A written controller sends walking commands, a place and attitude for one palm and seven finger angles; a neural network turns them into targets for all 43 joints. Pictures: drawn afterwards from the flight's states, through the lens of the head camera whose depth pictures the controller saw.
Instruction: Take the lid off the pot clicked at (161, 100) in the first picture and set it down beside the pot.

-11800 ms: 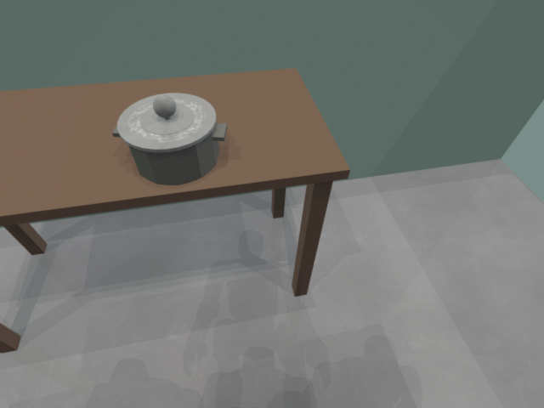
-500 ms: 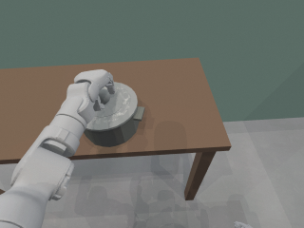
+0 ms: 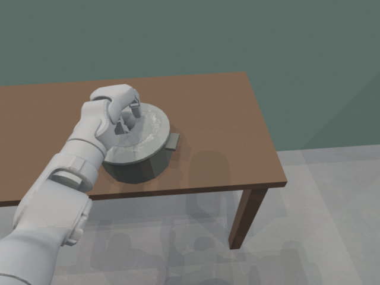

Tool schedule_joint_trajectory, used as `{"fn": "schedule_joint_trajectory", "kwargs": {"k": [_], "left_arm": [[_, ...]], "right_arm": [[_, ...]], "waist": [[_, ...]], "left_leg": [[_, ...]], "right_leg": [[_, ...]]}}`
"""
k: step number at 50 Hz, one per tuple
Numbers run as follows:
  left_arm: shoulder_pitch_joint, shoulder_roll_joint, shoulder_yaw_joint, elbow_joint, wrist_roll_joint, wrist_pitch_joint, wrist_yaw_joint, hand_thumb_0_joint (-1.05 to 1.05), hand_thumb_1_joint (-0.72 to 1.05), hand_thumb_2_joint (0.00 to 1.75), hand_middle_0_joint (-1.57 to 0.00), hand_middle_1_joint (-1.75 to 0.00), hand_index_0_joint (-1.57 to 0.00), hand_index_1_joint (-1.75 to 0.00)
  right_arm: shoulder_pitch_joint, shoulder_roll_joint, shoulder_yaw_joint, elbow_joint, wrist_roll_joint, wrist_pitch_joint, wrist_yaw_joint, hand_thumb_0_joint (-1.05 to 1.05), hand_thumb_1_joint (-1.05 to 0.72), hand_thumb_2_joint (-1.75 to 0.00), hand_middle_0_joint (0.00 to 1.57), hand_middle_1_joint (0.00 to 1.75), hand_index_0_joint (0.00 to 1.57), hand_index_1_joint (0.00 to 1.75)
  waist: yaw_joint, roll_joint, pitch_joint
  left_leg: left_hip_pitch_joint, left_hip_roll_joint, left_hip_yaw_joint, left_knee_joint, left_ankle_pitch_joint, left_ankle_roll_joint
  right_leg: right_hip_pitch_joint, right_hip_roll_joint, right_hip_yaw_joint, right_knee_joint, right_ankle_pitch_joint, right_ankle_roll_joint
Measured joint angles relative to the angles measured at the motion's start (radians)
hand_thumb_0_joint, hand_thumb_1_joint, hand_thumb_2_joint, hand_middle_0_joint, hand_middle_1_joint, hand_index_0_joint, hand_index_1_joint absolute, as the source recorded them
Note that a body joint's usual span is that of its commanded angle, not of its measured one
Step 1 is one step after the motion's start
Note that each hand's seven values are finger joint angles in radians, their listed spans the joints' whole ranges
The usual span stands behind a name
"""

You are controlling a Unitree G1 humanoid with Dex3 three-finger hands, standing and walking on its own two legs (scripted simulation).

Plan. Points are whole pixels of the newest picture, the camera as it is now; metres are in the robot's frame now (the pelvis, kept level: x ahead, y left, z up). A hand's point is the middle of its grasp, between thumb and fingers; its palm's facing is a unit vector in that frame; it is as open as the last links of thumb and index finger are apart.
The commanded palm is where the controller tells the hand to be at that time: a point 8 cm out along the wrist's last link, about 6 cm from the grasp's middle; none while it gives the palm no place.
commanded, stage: close the fingers and squeeze the knob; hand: left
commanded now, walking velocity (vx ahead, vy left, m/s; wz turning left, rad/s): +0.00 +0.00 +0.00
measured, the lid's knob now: (126, 120) +0.48 +0.15 +0.08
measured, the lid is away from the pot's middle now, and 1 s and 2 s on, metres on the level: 0.00 0.00 0.00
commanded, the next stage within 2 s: lift the lid straight up in 0.60 s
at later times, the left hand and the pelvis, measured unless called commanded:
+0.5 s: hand (120, 121) +0.45 +0.15 +0.11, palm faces -0.34 -0.08 -0.94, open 7.6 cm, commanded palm +0.45 +0.15 +0.16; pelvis +0.00 +0.00 +0.00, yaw +0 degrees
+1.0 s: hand (119, 118) +0.45 +0.15 +0.12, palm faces -0.32 -0.08 -0.94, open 7.6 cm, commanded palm +0.45 +0.15 +0.19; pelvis +0.00 +0.00 +0.00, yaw +0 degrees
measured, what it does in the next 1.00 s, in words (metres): stands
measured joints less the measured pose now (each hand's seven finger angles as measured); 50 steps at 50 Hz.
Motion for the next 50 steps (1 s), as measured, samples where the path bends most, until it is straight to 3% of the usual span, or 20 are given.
{"fn": "schedule_joint_trajectory", "kwargs": {"k": [50], "left_arm": [[0.015,0.011,-0.007,-0.044,-0.008,-0.006,0.0,0.0,0.25,0.69,-0.7,-0.97,-0.66,-0.96]], "right_arm": [[-0.004,0.0,0.0,0.001,-0.001,-0.023,-0.003,0.0,-0.9,-0.9,0.2,0.29,0.19,0.3]], "waist": [[0.004,0.003,0.007]], "left_leg": [[0.017,0.0,-0.003,-0.004,0.0,-0.001]], "right_leg": [[0.019,0.001,-0.002,-0.007,0.002,-0.001]]}}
